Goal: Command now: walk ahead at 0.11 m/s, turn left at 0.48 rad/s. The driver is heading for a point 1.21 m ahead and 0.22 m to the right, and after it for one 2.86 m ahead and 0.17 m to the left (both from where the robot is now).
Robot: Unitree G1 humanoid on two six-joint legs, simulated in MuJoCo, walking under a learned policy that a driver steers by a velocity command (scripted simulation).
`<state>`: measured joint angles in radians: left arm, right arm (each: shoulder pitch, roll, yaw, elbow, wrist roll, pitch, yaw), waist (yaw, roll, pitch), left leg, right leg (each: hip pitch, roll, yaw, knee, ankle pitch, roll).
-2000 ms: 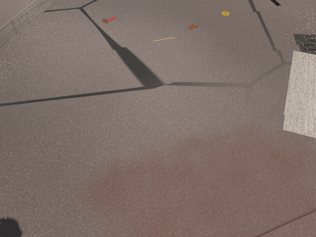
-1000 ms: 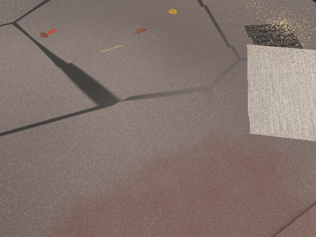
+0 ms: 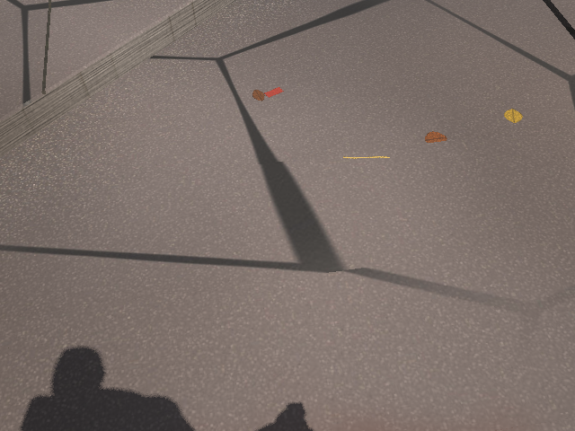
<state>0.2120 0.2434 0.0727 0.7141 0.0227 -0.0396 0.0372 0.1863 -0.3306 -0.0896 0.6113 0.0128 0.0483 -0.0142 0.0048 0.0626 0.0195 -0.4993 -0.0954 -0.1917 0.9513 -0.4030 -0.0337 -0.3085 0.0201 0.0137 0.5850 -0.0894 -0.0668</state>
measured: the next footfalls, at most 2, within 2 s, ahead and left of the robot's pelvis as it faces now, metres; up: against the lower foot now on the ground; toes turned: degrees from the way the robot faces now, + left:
left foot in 0.22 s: +0.07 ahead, +0.14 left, -0.02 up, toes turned -3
right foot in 0.66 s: +0.36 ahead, -0.16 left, -0.02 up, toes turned -17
